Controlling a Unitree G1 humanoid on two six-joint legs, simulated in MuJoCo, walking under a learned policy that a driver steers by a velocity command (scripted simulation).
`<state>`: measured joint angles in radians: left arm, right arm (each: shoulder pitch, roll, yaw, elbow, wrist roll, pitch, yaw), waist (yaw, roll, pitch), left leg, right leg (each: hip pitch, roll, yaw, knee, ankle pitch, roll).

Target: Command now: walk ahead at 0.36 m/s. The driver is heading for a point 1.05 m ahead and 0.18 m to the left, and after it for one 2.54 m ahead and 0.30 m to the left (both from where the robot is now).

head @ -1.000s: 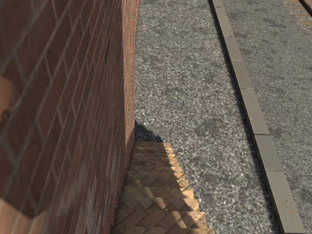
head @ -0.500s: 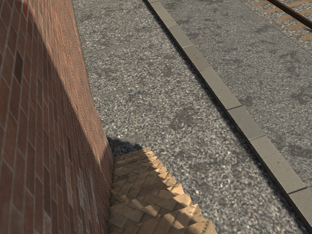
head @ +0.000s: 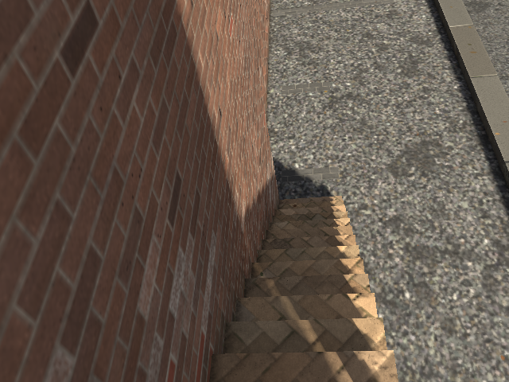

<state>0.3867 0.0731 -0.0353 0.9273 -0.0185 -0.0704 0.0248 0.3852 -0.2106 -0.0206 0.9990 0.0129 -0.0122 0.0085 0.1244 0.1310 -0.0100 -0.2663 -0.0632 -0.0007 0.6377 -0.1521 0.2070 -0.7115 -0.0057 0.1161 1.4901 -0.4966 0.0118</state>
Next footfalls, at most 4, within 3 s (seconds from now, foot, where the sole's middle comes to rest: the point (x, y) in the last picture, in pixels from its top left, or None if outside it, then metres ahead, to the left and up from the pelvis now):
0.10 right None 0.16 -0.18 -0.79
0.66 left None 0.63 0.13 -1.26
0.70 right None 0.31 -0.18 -0.96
1.12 left None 0.67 0.31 -1.40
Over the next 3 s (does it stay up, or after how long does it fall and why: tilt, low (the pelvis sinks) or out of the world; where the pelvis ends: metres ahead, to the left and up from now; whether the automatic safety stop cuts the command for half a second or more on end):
falls after 1.80 s (tilt)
